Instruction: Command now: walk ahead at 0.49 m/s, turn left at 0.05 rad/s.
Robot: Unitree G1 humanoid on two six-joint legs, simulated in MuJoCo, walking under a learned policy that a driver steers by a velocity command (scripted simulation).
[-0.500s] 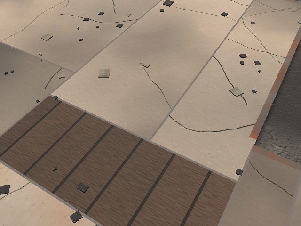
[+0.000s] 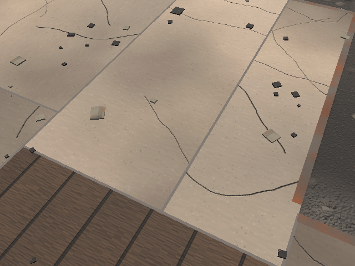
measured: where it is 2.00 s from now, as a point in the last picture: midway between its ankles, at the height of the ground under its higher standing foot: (95, 178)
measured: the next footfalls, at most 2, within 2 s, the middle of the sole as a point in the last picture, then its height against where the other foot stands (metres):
right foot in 0.32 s outside the picture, level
left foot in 0.86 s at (134, 259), level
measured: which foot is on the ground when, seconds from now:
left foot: down 0.00-0.34, up 0.36-0.84, down 0.86-1.00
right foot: up 0.00-0.30, down 0.32-0.88, up 0.90-1.00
